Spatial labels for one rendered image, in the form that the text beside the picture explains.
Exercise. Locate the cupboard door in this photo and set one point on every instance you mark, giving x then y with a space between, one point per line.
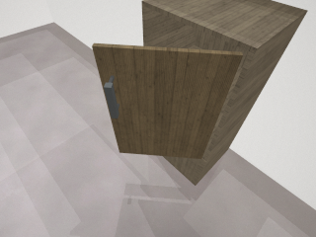
169 98

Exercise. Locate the handle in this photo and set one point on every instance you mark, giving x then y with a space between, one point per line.
111 98

